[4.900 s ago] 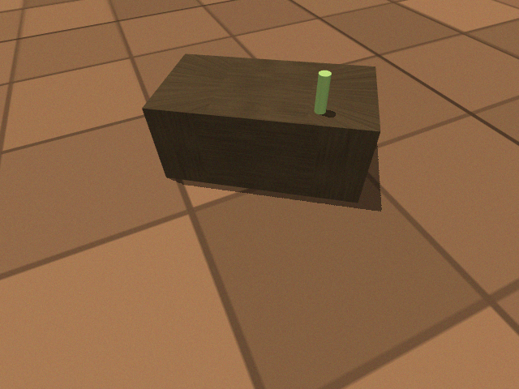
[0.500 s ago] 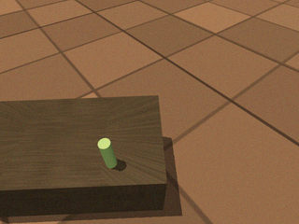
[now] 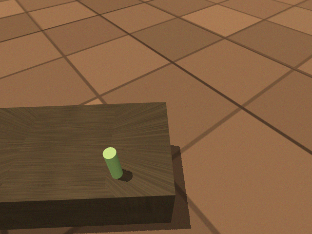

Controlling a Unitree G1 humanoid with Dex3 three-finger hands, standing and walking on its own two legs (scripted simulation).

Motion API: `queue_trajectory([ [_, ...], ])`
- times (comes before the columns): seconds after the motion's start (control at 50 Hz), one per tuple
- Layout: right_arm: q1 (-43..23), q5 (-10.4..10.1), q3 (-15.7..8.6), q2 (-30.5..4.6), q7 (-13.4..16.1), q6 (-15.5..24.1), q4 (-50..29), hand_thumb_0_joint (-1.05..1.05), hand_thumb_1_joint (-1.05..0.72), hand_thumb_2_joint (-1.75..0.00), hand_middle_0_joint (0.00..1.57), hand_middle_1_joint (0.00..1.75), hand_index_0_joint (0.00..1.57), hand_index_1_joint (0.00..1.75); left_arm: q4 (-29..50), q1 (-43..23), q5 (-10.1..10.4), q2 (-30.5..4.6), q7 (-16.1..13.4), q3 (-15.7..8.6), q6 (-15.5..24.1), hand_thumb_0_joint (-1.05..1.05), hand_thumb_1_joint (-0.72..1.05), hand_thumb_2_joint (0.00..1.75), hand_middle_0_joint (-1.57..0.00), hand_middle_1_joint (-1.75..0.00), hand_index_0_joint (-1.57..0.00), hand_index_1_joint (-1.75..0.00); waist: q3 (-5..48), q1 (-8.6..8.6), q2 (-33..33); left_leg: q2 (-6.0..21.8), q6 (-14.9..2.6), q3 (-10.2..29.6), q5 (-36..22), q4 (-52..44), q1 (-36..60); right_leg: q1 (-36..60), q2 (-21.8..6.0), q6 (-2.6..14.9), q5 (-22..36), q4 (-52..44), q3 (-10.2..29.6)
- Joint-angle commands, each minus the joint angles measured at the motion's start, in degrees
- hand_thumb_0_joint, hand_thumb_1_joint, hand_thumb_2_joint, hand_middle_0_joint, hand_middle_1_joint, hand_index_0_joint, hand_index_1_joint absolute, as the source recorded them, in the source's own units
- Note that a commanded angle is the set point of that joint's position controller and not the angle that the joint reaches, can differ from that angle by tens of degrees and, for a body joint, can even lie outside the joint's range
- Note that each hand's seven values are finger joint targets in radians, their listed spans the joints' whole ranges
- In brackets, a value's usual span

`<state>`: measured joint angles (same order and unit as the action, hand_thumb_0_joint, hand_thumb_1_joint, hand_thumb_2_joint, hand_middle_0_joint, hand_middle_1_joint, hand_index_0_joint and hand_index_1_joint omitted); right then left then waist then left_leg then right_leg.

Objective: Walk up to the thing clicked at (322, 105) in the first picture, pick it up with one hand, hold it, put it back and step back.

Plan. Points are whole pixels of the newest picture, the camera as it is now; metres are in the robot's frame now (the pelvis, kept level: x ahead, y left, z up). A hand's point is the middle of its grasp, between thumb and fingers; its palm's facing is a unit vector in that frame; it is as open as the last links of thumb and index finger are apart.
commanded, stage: stand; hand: left
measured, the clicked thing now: (113, 164) +0.44 +0.21 -0.25
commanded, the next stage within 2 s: none
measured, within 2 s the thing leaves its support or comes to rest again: neither
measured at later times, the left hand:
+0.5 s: hand out of the picture +0.08 +0.24 -0.16, palm faces -0.03 -0.94 -0.34, open 7.4 cm
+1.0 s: hand out of the picture +0.07 +0.24 -0.16, palm faces -0.03 -0.94 -0.34, open 7.4 cm
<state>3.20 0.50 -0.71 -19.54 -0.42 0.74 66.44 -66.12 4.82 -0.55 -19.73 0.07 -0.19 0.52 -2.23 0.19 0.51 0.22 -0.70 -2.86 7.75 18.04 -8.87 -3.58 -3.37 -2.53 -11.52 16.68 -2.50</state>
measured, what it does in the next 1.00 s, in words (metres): stands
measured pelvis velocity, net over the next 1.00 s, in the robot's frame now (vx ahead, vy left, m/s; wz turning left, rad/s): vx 0.00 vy -0.01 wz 0.00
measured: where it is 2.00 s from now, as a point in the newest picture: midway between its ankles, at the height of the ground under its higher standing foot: outside the picture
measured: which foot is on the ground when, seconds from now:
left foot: down 0.00-1.00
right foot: down 0.00-1.00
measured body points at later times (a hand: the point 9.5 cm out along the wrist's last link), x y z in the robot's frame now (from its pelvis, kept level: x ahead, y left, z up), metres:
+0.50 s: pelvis +0.00 -0.01 +0.00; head +0.01 +0.00 +0.45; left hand +0.08 +0.29 -0.13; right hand +0.08 -0.31 -0.13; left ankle +0.02 +0.11 -0.75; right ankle -0.03 -0.14 -0.75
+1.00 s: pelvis +0.00 -0.01 +0.00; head +0.01 +0.00 +0.45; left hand +0.07 +0.29 -0.13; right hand +0.08 -0.31 -0.13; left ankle +0.02 +0.11 -0.75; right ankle -0.03 -0.14 -0.75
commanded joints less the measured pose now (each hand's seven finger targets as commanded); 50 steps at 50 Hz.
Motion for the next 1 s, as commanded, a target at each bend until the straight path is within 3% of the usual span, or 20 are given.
queue_trajectory([
  [0.0, -2.7, 0.1, -2.0, -12.5, 0.6, 1.3, -3.6, 0.0, -0.9, -0.9, 0.2, 0.3, 0.2, 0.3, 3.7, -1.6, -0.1, -11.9, -0.5, -2.1, 1.2, 0.0, 0.9, 0.9, -0.2, -0.3, -0.2, -0.3, 5.2, -0.22, -0.8, 8.1, 0.0, 6.7, -10.2, -2.0, 4.5, -2.0, -5.3, 2.54, 6.3, -2.5, 4.3],
  [0.08, -2.4, 0.0, -1.8, -12.4, 0.6, 1.3, -3.7, 0.0, -0.9, -0.9, 0.2, 0.3, 0.2, 0.3, 4.1, -1.5, -0.1, -12.0, -0.5, -2.1, 1.1, 0.0, 0.9, 0.9, -0.2, -0.3, -0.2, -0.3, 5.1, -0.28, -1.1, 8.0, 0.02, 6.6, -8.8, -2.3, 4.2, -1.6, -5.4, 2.62, 6.2, -2.3, 4.4],
  [0.22, -2.1, 0.0, -1.9, -12.7, 0.7, 1.3, -3.7, 0.0, -0.9, -0.9, 0.2, 0.3, 0.2, 0.3, 4.6, -1.1, -0.1, -11.9, -0.5, -1.9, 1.2, 0.0, 0.9, 0.9, -0.2, -0.3, -0.2, -0.3, 5.4, -0.31, -0.9, 8.2, -0.07, 6.3, -11.5, -1.5, 5.2, -1.3, -5.5, 2.66, 8.4, -2.2, 4.4],
  [0.36, -1.6, -0.1, -1.7, -12.6, 0.5, 1.1, -3.7, 0.0, -0.9, -0.9, 0.2, 0.3, 0.2, 0.3, 4.6, -0.6, -0.1, -12.2, -0.5, -1.9, 1.1, 0.0, 0.9, 0.9, -0.2, -0.3, -0.2, -0.3, 3.7, -0.4, -0.4, 7.9, -0.07, 6.7, -6.1, -2.6, 3.8, -1.8, -5.4, 2.78, 4.9, -3.0, 4.5],
  [0.58, -1.0, -0.1, -1.6, -12.5, 0.5, 1.1, -3.7, 0.0, -0.9, -0.9, 0.2, 0.3, 0.2, 0.3, 5.0, -0.2, 0.0, -12.7, -0.6, -2.0, 1.3, 0.0, 0.9, 0.9, -0.2, -0.3, -0.2, -0.3, 3.9, -0.39, 0.1, 8.3, -0.16, 6.8, -9.3, -1.9, 4.6, -1.7, -5.4, 2.8, 6.9, -2.7, 4.5],
  [0.72, -0.9, 0.0, -1.6, -12.6, 0.6, 1.0, -4.0, 0.0, -0.9, -0.9, 0.2, 0.3, 0.2, 0.3, 5.1, -0.2, -0.1, -12.5, -0.5, -2.0, 1.2, 0.0, 0.9, 0.9, -0.2, -0.3, -0.2, -0.3, 3.5, -0.51, -0.7, 7.9, -0.16, 6.4, -7.0, -1.9, 3.7, -1.6, -5.5, 2.96, 6.2, -3.2, 4.8],
  [0.98, -0.7, -0.1, -1.5, -12.9, 0.7, 1.1, -3.9, 0.0, -0.9, -0.9, 0.2, 0.3, 0.2, 0.3, 5.2, 0.6, -0.1, -12.5, -0.5, -1.9, 1.1, 0.0, 0.9, 0.9, -0.2, -0.3, -0.2, -0.3, 3.1, -0.19, -1.0, 8.1, -0.05, 6.6, -8.3, -2.2, 4.3, -2.0, -5.2, 2.9, 6.2, -3.0, 4.6],
])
